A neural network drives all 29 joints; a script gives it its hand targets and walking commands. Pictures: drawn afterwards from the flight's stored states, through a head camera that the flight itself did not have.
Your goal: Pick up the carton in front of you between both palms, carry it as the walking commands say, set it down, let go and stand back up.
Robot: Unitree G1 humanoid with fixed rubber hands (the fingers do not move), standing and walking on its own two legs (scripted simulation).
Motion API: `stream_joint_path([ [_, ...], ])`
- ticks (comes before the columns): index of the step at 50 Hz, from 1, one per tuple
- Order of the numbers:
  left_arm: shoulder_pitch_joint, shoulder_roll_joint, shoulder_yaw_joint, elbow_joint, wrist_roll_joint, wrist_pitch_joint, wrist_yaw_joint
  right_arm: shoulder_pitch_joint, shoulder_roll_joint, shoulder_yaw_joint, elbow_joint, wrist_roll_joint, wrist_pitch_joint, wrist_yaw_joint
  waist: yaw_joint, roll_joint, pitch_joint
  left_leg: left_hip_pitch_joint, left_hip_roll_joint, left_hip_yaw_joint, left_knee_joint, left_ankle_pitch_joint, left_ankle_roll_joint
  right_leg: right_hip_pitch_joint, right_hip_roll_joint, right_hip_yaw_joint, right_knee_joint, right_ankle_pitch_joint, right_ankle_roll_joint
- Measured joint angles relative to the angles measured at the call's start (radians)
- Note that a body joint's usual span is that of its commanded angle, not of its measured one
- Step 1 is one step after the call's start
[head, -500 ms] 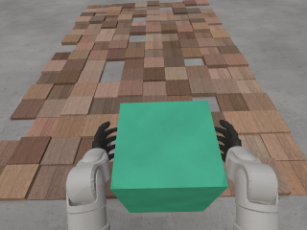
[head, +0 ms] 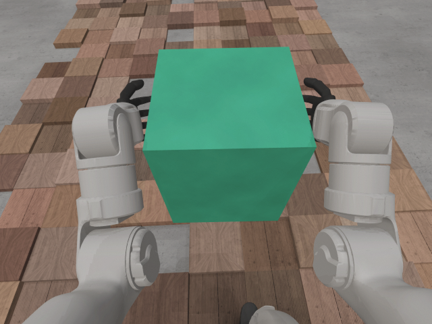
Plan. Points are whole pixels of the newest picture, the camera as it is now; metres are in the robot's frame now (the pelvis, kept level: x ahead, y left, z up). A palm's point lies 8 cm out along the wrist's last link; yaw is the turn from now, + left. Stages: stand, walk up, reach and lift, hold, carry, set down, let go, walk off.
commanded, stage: carry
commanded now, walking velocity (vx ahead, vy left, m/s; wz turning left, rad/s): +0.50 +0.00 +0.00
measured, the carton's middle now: (224, 144) +0.41 +0.00 +0.10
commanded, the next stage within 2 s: none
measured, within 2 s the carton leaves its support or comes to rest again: neither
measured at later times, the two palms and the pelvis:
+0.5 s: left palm (148, 15) +0.75 +0.15 +0.18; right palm (278, 16) +0.73 -0.15 +0.17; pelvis +0.34 +0.02 +0.04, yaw -1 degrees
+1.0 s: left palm out of the picture +1.04 +0.15 +0.19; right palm out of the picture +1.07 -0.14 +0.19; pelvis +0.67 -0.03 +0.06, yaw +0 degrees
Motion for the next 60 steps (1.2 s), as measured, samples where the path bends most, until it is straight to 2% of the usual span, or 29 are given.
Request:
stream_joint_path([
  [1, 0.003, -0.011, -0.001, 0.011, 0.007, -0.014, 0.0, 0.005, -0.006, -0.004, 0.004, -0.001, -0.004, 0.003, 0.01, 0.021, 0.007, -0.035, 0.026, -0.012, 0.118, 0.013, -0.003, 0.012, 0.012, -0.013, 0.029, -0.057, -0.013],
  [2, 0.008, -0.024, -0.006, 0.022, 0.015, -0.026, 0.0, 0.015, -0.012, -0.011, 0.004, 0.001, -0.008, 0.006, 0.026, 0.028, 0.017, -0.093, 0.026, -0.048, 0.277, 0.036, -0.008, 0.018, 0.018, -0.016, 0.06, -0.099, -0.025],
  [4, 0.035, -0.043, -0.017, 0.015, 0.025, -0.039, -0.001, 0.041, -0.012, -0.02, -0.006, 0.004, -0.011, 0.009, 0.052, 0.023, 0.045, -0.226, -0.01, -0.12, 0.583, 0.027, -0.002, 0.049, 0.02, -0.011, 0.071, -0.116, -0.034],
  [5, 0.056, -0.05, -0.022, -0.005, 0.025, -0.04, -0.001, 0.053, -0.007, -0.022, -0.021, 0.002, -0.01, 0.009, 0.062, 0.017, 0.06, -0.286, -0.024, -0.138, 0.675, 0.036, 0.005, 0.071, 0.018, -0.007, 0.059, -0.103, -0.023],
  [7, 0.099, -0.061, -0.026, -0.068, 0.017, -0.041, 0.001, 0.075, 0.01, -0.023, -0.072, -0.007, -0.006, 0.009, 0.075, 0.008, 0.09, -0.391, -0.03, -0.152, 0.735, 0.062, 0.017, 0.123, 0.017, 0.002, 0.019, -0.119, -0.012],
  [10, 0.141, -0.079, -0.018, -0.178, 0.004, -0.054, 0.004, 0.097, 0.038, -0.022, -0.17, -0.016, -0.013, 0.009, 0.089, -0.001, 0.124, -0.516, -0.015, -0.157, 0.671, 0.077, 0.023, 0.194, 0.013, 0.011, -0.029, -0.158, -0.007],
  [14, 0.166, -0.093, -0.009, -0.287, -0.013, -0.076, 0.005, 0.128, 0.067, -0.013, -0.288, -0.021, -0.036, 0.011, 0.1, -0.009, 0.131, -0.605, 0.001, -0.147, 0.456, 0.094, 0.024, 0.281, 0.003, 0.026, -0.055, -0.224, 0.009],
  [17, 0.159, -0.088, -0.009, -0.313, -0.023, -0.078, 0.005, 0.14, 0.071, -0.003, -0.329, -0.023, -0.043, 0.011, 0.094, -0.015, 0.11, -0.578, -0.013, -0.112, 0.222, 0.215, 0.031, 0.356, -0.01, 0.034, -0.047, -0.298, 0.031],
  [18, 0.153, -0.081, -0.011, -0.309, -0.026, -0.076, 0.005, 0.138, 0.069, 0.002, -0.327, -0.023, -0.044, 0.012, 0.086, -0.02, 0.101, -0.545, -0.025, -0.087, 0.15, 0.269, 0.053, 0.376, -0.019, 0.037, -0.025, -0.327, 0.037],
  [19, 0.144, -0.069, -0.012, -0.299, -0.03, -0.073, 0.004, 0.133, 0.068, 0.007, -0.316, -0.025, -0.048, 0.012, 0.075, -0.036, 0.096, -0.505, -0.04, -0.067, 0.106, 0.3, 0.053, 0.385, -0.036, 0.042, 0.021, -0.351, 0.044],
  [20, 0.134, -0.052, -0.01, -0.286, -0.035, -0.068, 0.004, 0.124, 0.07, 0.015, -0.294, -0.029, -0.056, 0.012, 0.063, -0.062, 0.096, -0.481, -0.055, -0.048, 0.111, 0.283, 0.051, 0.362, -0.062, 0.057, 0.109, -0.323, 0.052],
  [21, 0.127, -0.034, -0.004, -0.269, -0.041, -0.062, 0.002, 0.108, 0.071, 0.026, -0.262, -0.036, -0.061, 0.012, 0.044, -0.067, 0.094, -0.467, -0.06, -0.041, 0.124, 0.263, 0.051, 0.312, -0.061, 0.096, 0.253, -0.306, 0.057],
  [23, 0.117, -0.012, 0.001, -0.229, -0.044, -0.05, -0.004, 0.093, 0.069, 0.041, -0.211, -0.047, -0.059, 0.011, 0.006, -0.045, 0.09, -0.428, -0.057, -0.049, 0.118, 0.239, 0.046, 0.192, -0.018, 0.163, 0.551, -0.358, 0.057],
  [25, 0.109, -0.018, 0.009, -0.213, -0.031, -0.034, -0.008, 0.104, 0.065, 0.046, -0.203, -0.04, -0.047, 0.008, -0.026, -0.022, 0.091, -0.366, -0.05, -0.06, 0.064, 0.232, 0.03, 0.093, 0.005, 0.178, 0.666, -0.365, 0.047],
  [28, 0.089, -0.037, 0.018, -0.226, -0.006, -0.018, -0.012, 0.115, 0.056, 0.043, -0.233, -0.013, -0.035, -0.009, -0.066, 0.003, 0.1, -0.269, -0.036, -0.072, -0.021, 0.214, 0.028, -0.018, 0.007, 0.168, 0.574, -0.35, 0.045],
  [30, 0.075, -0.05, 0.019, -0.241, 0.01, -0.015, -0.014, 0.111, 0.049, 0.031, -0.25, 0.005, -0.034, -0.014, -0.087, 0.008, 0.097, -0.212, -0.028, -0.079, -0.054, 0.19, 0.023, -0.058, 0.006, 0.162, 0.412, -0.31, 0.052],
  [32, 0.065, -0.058, 0.019, -0.246, 0.026, -0.015, -0.017, 0.097, 0.041, 0.02, -0.244, 0.017, -0.035, -0.015, -0.097, 0.003, 0.082, -0.158, -0.026, -0.079, -0.067, 0.151, 0.011, -0.059, 0.007, 0.149, 0.204, -0.197, 0.06],
  [35, 0.051, -0.06, 0.016, -0.212, 0.049, -0.014, -0.02, 0.065, 0.019, 0.012, -0.184, 0.033, -0.034, -0.015, -0.083, -0.009, 0.043, -0.083, -0.027, -0.073, -0.013, 0.05, -0.011, 0.013, 0.013, 0.09, -0.053, 0.034, 0.044],
  [36, 0.046, -0.061, 0.013, -0.19, 0.056, -0.019, -0.021, 0.051, 0.003, 0.014, -0.156, 0.04, -0.034, -0.014, -0.067, 0.008, 0.034, -0.08, -0.013, -0.078, 0.056, 0.006, -0.013, 0.034, 0.024, 0.071, -0.058, 0.056, 0.042],
  [38, 0.035, -0.063, 0.003, -0.13, 0.068, -0.036, -0.023, 0.028, -0.024, 0.009, -0.093, 0.047, -0.037, -0.009, -0.031, 0.039, 0.033, -0.153, -0.011, -0.137, 0.316, -0.013, -0.005, 0.04, 0.049, 0.057, 0.024, 0.009, 0.017],
  [40, 0.047, -0.06, -0.005, -0.079, 0.068, -0.037, -0.023, 0.027, -0.03, 0.009, -0.04, 0.041, -0.028, -0.007, 0.002, 0.031, 0.03, -0.247, -0.038, -0.168, 0.541, 0.004, 0.009, 0.073, 0.05, 0.06, 0.043, -0.032, -0.011],
  [42, 0.077, -0.055, -0.01, -0.057, 0.056, -0.031, -0.023, 0.035, -0.02, 0.013, -0.011, 0.025, -0.014, -0.006, 0.031, 0.018, 0.028, -0.331, -0.047, -0.164, 0.623, 0.037, 0.014, 0.125, 0.046, 0.066, 0.013, -0.056, -0.018],
  [45, 0.12, -0.051, -0.012, -0.053, 0.035, -0.036, -0.023, 0.053, 0.003, 0.014, -0.004, -0.003, -0.007, -0.005, 0.07, 0.0, 0.033, -0.434, -0.042, -0.15, 0.585, 0.074, 0.012, 0.209, 0.035, 0.071, -0.053, -0.079, -0.012],
  [49, 0.157, -0.051, -0.016, -0.065, 0.01, -0.065, -0.02, 0.084, 0.033, 0.007, -0.039, -0.032, -0.019, -0.003, 0.112, -0.014, 0.034, -0.534, -0.032, -0.137, 0.441, 0.141, 0.01, 0.311, 0.028, 0.074, -0.111, -0.125, -0.018],
  [53, 0.165, -0.046, -0.033, -0.083, -0.015, -0.091, -0.014, 0.112, 0.047, 0.001, -0.097, -0.043, -0.032, 0.0, 0.135, -0.009, 0.024, -0.562, -0.03, -0.113, 0.225, 0.305, 0.017, 0.41, 0.033, 0.078, -0.131, -0.2, -0.013],
  [55, 0.154, -0.039, -0.043, -0.092, -0.026, -0.095, -0.01, 0.115, 0.045, -0.001, -0.127, -0.041, -0.031, 0.001, 0.135, -0.005, 0.017, -0.533, -0.039, -0.089, 0.086, 0.396, 0.03, 0.459, 0.039, 0.079, -0.122, -0.251, -0.002],
  [57, 0.136, -0.025, -0.047, -0.094, -0.036, -0.091, -0.008, 0.103, 0.043, 0.003, -0.132, -0.04, -0.032, 0.001, 0.122, -0.003, 0.006, -0.464, -0.052, -0.052, -0.044, 0.489, 0.054, 0.492, 0.042, 0.083, -0.056, -0.323, 0.014],
  [58, 0.125, -0.012, -0.049, -0.089, -0.041, -0.087, -0.008, 0.093, 0.043, 0.007, -0.124, -0.041, -0.035, 0.001, 0.109, -0.008, -0.002, -0.428, -0.057, -0.044, -0.062, 0.463, 0.067, 0.482, 0.039, 0.087, 0.028, -0.361, 0.024],
  [60, 0.091, 0.017, -0.046, -0.063, -0.054, -0.085, -0.008, 0.066, 0.041, 0.016, -0.096, -0.045, -0.048, 0.002, 0.07, -0.042, 0.01, -0.439, -0.078, -0.028, 0.029, 0.359, 0.087, 0.369, 0.031, 0.142, 0.342, -0.407, 0.037],
])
